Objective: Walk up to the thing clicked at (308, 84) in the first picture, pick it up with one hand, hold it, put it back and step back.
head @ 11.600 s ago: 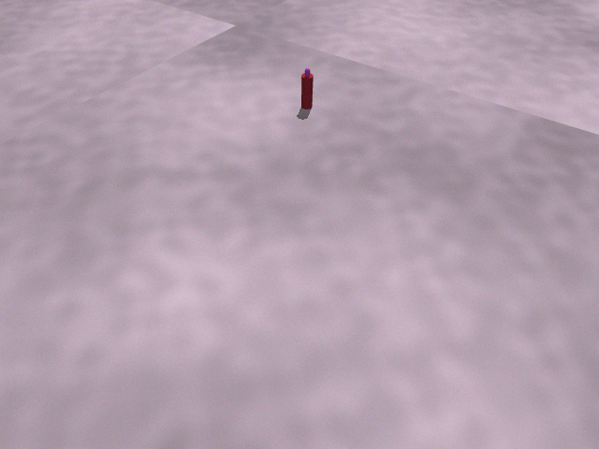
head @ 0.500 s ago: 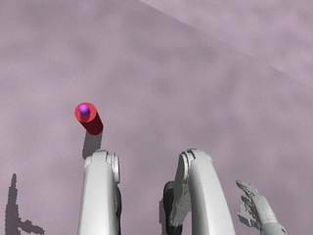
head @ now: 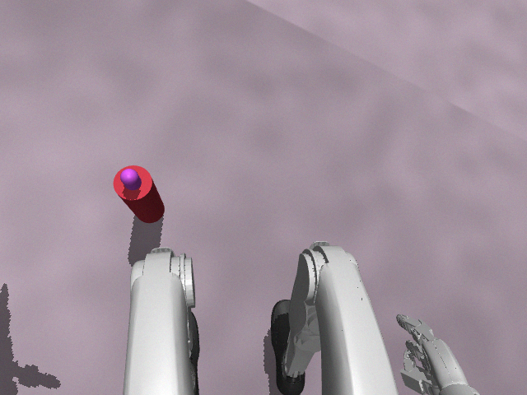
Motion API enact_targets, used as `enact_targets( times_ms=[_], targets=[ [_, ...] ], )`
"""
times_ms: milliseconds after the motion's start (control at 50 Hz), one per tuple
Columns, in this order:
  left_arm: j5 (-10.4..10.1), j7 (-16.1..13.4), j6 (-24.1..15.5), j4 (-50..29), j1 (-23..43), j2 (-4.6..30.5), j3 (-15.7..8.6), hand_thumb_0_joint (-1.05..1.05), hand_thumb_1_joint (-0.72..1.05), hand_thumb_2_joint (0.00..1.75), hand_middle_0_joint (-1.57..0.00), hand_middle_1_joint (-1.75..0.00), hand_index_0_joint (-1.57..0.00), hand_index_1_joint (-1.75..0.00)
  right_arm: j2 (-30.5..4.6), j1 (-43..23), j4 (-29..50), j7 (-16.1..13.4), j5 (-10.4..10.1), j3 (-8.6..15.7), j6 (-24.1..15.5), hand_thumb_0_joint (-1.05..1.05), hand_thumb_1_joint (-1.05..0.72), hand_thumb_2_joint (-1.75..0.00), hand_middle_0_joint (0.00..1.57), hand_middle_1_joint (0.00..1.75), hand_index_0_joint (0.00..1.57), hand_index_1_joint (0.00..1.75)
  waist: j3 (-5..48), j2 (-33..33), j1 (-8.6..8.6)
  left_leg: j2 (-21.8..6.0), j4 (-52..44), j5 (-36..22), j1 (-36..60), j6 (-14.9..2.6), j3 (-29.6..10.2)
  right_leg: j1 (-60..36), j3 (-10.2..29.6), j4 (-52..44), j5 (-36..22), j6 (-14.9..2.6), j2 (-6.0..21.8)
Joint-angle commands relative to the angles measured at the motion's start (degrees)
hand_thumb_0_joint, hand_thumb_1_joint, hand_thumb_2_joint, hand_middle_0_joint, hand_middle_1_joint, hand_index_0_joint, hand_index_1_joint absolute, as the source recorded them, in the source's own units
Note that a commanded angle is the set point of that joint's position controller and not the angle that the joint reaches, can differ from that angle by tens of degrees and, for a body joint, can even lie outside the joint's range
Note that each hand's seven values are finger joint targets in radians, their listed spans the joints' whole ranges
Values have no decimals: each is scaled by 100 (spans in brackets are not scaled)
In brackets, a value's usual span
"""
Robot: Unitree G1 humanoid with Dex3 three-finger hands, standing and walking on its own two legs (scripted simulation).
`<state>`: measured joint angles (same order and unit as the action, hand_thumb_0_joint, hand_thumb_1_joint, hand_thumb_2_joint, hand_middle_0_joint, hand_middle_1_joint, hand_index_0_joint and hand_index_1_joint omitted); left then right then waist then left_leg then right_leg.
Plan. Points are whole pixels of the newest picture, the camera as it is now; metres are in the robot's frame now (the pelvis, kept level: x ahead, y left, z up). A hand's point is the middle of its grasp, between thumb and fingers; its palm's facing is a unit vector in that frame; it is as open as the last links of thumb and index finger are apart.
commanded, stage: go down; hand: left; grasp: from the side
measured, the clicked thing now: (140, 195) +0.46 +0.22 -0.28
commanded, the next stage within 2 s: approach in 0.44 s
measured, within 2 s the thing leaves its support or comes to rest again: neither
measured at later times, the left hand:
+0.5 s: hand out of the picture +0.39 +0.42 +0.00, palm faces +0.18 -0.98 -0.08, open 17.4 cm
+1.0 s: hand (38, 197) +0.41 +0.35 -0.16, palm faces +0.12 -0.99 +0.05, open 17.5 cm
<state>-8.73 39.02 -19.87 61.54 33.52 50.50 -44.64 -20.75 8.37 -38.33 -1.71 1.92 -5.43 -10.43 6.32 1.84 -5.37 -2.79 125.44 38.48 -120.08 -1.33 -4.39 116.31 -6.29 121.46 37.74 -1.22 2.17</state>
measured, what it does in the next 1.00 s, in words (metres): lowers itself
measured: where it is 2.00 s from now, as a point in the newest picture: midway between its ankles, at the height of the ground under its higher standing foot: (237, 370)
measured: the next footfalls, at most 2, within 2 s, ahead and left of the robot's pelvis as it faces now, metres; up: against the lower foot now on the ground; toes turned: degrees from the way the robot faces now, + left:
none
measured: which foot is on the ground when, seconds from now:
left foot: down 0.00-1.00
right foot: down 0.00-1.00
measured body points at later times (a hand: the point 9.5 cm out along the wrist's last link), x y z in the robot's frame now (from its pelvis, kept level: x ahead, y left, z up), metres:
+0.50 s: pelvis +0.00 +0.00 -0.01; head +0.20 +0.07 +0.38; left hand +0.37 +0.47 +0.01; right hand +0.15 -0.28 -0.10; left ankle +0.09 +0.12 -0.37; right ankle +0.10 -0.12 -0.37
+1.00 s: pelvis +0.00 +0.00 -0.07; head +0.24 +0.11 +0.29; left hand +0.40 +0.40 -0.16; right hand +0.15 -0.27 -0.14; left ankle +0.09 +0.12 -0.37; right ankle +0.10 -0.12 -0.37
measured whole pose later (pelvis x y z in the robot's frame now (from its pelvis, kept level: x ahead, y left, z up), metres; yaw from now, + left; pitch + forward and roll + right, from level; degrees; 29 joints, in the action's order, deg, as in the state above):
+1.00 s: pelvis +0.00 +0.00 -0.07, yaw -5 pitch +26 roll -10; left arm -14.0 40.4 -39.3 72.0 36.5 48.6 -45.1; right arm -21.6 0.8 -37.3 1.1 7.5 -13.2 -11.0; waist -4.4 7.8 -9.9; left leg -3.5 140.6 40.2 -128.2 -1.6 -9.3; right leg 122.5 -10.1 133.1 37.5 -0.9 1.0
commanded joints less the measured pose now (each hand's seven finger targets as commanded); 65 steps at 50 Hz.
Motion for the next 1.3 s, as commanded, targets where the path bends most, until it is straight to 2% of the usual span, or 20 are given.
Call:
enact_targets(
  times_ms=[0, 60, 140, 400, 460, 520, 600, 640, 700, 740, 760, 840, 900, 920, 940, 1040, 1100, 1140, 1200, 1280],
  targets=[
    [-236, 38, -367, -1146, 1235, 2533, -439, 0, -55, 7, -5, -3, -4, -5, -1342, 726, 278, -98, 1, 479, -124, 0, -91, -91, 20, 30, 20, 30, 3547, -1471, 279, 119, -1640, -736, 2773, -16, -8, -1539, 123, -1166, -579, -158, -221],
    [-199, 77, -355, -1074, 1205, 2530, -419, 0, -56, 6, -6, -3, -4, -5, -1348, 740, 261, -99, 27, 464, -120, 0, -91, -91, 20, 30, 20, 30, 3578, -1486, 235, 114, -1556, -908, 2803, -23, 26, -1585, 117, -1139, -692, -153, -231],
    [-183, 86, -313, -967, 1069, 2804, -632, 0, -53, 7, -6, -3, -4, -5, -1406, 724, 303, -98, 29, 446, -103, 0, -91, -91, 20, 30, 20, 30, 3614, -1557, 347, 116, -1571, -964, 2788, -3, 8, -1628, 99, -1062, -736, -163, -228],
    [-329, 189, -320, -1247, 1307, 2422, -373, 0, -54, 7, -6, -3, -4, -5, -1420, 647, 344, -88, -6, 477, -94, 0, -90, -91, 20, 30, 20, 30, 3350, -1607, 193, 76, -1624, -527, 2770, -8, -123, -1207, 38, -1022, -455, -151, -240],
    [-291, 144, -346, -1421, 1404, 2713, -524, 0, -52, 6, -6, -3, -4, -4, -1481, 580, 404, -103, -20, 480, -104, 0, -90, -91, 20, 30, 20, 30, 3444, -1880, 281, 65, -1745, -422, 2945, 18, -211, -1088, 21, -917, -441, -162, -224],
    [-320, 112, -326, -1353, 1341, 2539, -452, 0, -55, 13, -8, -9, -4, -13, -1418, 614, 387, -96, -32, 467, -82, 0, -92, -91, 20, 30, 20, 30, 3432, -1653, 230, 82, -1722, -371, 2801, -2, -170, -1226, 35, -1012, -381, -146, -233],
    [-403, 174, -401, -765, 1172, 2088, -285, 0, -55, 3, -8, -4, -5, -7, -1373, 513, 373, -82, -8, 400, -125, 0, -90, -90, 20, 30, 20, 30, 2805, -1399, 95, 83, -1554, -258, 2378, -25, -191, -881, 3, -943, -272, -148, -251],
    [-499, 245, -569, -369, 1154, 1647, -54, 0, -57, 4, -7, -5, -4, -8, -1336, 526, 283, -46, 24, 333, -157, 0, -90, -90, 20, 30, 20, 30, 2446, -1113, -109, 87, -1324, -152, 2080, -54, -184, -776, -36, -946, -189, -129, -274],
    [-693, 290, -1013, -254, 1306, 1646, -113, 0, -57, 3, -7, -5, -5, -8, -1339, 461, 323, 2, 91, 210, -226, 0, -90, -90, 20, 30, 20, 30, 2553, -870, -182, 104, -961, -464, 1771, -66, -100, -1092, -57, -813, -426, -98, -308],
    [-808, 361, -1270, 172, 1237, 1198, 145, 0, -54, 5, -6, -6, -4, -8, -1378, 383, 293, 45, 146, 134, -258, 0, -90, -90, 20, 30, 20, 30, 2453, -804, -300, 87, -804, -468, 1794, -52, -144, -931, -116, -694, -432, -97, -331],
    [-848, 356, -1419, 180, 1382, 1226, 146, 0, -53, 6, -7, -6, -4, -8, -1411, 326, 326, 59, 183, 92, -280, 0, -90, -90, 20, 30, 20, 30, 2416, -776, -352, 82, -689, -399, 1660, -49, -135, -978, -133, -662, -404, -85, -344],
    [-851, 229, -1984, 117, 1464, 1918, -249, 0, -55, 6, -7, -6, -4, -8, -1531, 147, 313, 131, 357, -84, -258, 0, -90, -90, 20, 30, 20, 30, 2768, -1040, -123, 65, -335, -611, 1622, -4, -80, -1256, -162, -356, -547, -80, -372],
    [-739, 130, -2302, 104, 1291, 2050, -293, 0, -54, 7, -7, -6, -3, -9, -1622, -32, 315, 178, 505, -214, -187, 0, -91, -91, 20, 30, 20, 30, 2868, -1475, -97, 6, -242, -788, 1936, 73, -154, -1232, -250, -140, -673, -105, -397],
    [-699, 89, -2410, -99, 1179, 2236, -424, 0, -52, 7, -7, -6, -3, -9, -1673, -95, 327, 194, 554, -234, -144, 0, -91, -91, 20, 30, 20, 30, 3005, -1718, 27, -9, -250, -929, 2148, 115, -197, -1163, -283, -2, -751, -132, -397],
    [-634, 72, -2473, -27, 1151, 2267, -380, 0, -52, 7, -6, -6, -3, -9, -1709, -159, 313, 196, 605, -289, -92, 0, -91, -91, 20, 30, 20, 30, 2991, -1958, -40, -38, -247, -1051, 2344, 151, -249, -1123, -326, 79, -824, -139, -400],
    [-639, -25, -2864, -483, 1006, 2020, -219, 0, -51, 7, -7, -6, -3, -9, -1821, -418, 251, 251, 847, -455, 91, 0, -92, -91, 20, 30, 20, 30, 2999, -2466, -181, -143, -59, -1355, 2804, 230, -459, -916, -506, 331, -978, -135, -454],
    [-758, -60, -3013, 46, 1129, 1055, 413, 0, -54, 7, -7, -7, -4, -9, -1858, -640, 237, 289, 937, -592, 150, 0, -93, -91, 20, 30, 20, 30, 2544, -2304, -652, -184, 104, -1267, 2746, 258, -633, -597, -686, 464, -963, -112, -470],
    [-751, -167, -3152, 177, 1419, 842, 706, 0, -58, 7, -7, -8, -4, -10, -1886, -754, 209, 305, 994, -694, 170, 0, -93, -91, 20, 30, 20, 30, 2224, -2175, -842, -197, 220, -1052, 2545, 255, -718, -535, -772, 497, -917, -89, -475],
    [-587, -485, -3396, 488, 1522, 972, 790, 0, -61, 0, -8, -5, -6, -6, -1910, -876, 183, 339, 1124, -848, 257, 0, -94, -91, 20, 30, 20, 30, 1997, -2042, -878, -205, 363, -998, 2397, 271, -778, -603, -852, 577, -952, -62, -478],
    [-505, -1080, -3737, 959, 1284, 962, 559, 0, -61, 0, -8, -6, -7, -7, -1973, -1097, 437, 464, 1298, -1069, 399, 0, -95, -91, 20, 30, 20, 30, 1830, -1845, -830, -212, 466, -1190, 2266, 299, -884, -897, -1012, 690, -1156, -34, -536]
  ],
)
